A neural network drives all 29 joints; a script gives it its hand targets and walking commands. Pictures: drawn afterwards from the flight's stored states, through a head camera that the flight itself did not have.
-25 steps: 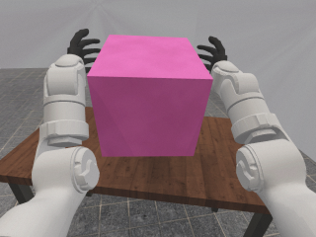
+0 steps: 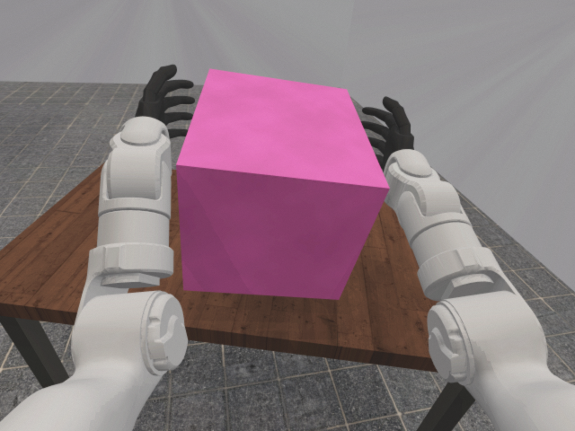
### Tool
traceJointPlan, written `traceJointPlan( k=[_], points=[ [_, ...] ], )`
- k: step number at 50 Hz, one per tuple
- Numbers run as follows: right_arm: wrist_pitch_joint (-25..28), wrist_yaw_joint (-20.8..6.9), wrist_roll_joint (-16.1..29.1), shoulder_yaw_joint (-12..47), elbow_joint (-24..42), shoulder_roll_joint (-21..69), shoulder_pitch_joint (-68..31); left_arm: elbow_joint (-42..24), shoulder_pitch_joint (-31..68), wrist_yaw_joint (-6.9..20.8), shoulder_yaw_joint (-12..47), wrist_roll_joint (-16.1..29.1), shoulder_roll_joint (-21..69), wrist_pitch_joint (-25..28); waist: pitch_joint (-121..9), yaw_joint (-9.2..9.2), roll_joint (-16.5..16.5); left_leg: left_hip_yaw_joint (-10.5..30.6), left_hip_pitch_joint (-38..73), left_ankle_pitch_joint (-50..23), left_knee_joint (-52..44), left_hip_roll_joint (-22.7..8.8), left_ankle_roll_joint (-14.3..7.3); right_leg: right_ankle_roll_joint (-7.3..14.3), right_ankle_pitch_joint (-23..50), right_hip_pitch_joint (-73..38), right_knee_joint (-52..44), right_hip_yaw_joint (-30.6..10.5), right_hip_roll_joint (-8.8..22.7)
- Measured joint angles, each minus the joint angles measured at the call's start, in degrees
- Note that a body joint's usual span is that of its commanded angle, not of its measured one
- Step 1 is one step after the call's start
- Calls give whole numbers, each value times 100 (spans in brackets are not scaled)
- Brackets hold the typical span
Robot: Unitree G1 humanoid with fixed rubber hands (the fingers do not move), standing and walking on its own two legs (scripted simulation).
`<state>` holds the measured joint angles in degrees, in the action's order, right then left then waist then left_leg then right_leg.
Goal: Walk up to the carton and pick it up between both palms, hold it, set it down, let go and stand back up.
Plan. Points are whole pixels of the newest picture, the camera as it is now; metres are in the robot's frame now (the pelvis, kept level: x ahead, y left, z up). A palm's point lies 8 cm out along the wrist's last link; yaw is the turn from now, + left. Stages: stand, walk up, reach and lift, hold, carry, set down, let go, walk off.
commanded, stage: set down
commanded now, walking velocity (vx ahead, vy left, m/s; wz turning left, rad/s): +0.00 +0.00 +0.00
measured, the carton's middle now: (272, 180) +0.43 +0.00 +0.22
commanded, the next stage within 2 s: none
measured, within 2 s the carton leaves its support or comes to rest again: neither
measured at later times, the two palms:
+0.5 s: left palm (157, 159) +0.40 +0.16 +0.26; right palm (388, 183) +0.38 -0.16 +0.24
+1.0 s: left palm (172, 181) +0.41 +0.14 +0.23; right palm (390, 203) +0.38 -0.17 +0.21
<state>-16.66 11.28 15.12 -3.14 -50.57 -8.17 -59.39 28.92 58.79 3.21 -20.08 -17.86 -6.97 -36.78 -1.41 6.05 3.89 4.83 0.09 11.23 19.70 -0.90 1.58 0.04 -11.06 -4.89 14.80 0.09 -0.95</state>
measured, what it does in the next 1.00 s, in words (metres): stands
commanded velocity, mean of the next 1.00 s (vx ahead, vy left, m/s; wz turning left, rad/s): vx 0.00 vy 0.00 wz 0.00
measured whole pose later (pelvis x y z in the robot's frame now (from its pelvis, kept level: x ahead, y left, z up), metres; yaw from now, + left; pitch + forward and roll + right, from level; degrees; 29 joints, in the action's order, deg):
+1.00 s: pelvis +0.00 +0.00 +0.00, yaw +0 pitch -7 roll +0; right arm -8.5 8.5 -0.2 -14.1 -47.7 -1.5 -48.8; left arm 33.4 51.1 3.6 -21.7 -18.1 -3.3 -27.2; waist -0.1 4.7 4.2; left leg 3.1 -0.9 9.1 16.8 -0.9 1.7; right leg 0.2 -10.8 -2.1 15.6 1.1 -0.2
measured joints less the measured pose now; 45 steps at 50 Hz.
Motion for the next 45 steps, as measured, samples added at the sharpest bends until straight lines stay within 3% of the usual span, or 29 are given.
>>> traceJointPlan(
  k=[7,20,45],
  points=[
    [197,4,-59,96,213,24,340,-238,-313,-77,108,74,96,115,-43,-13,-22,-19,-37,-10,-85,-3,11,14,-30,73,-11,12,9],
    [256,53,-255,153,602,189,774,-646,-868,78,-76,53,265,255,146,-50,-35,-77,115,-26,-146,7,-1,6,-48,-36,6,26,38],
    [660,-269,-1423,-982,147,565,848,477,-615,72,-233,-134,346,795,206,-150,16,-196,3,-199,-265,-11,0,7,54,179,61,43,61]
  ],
)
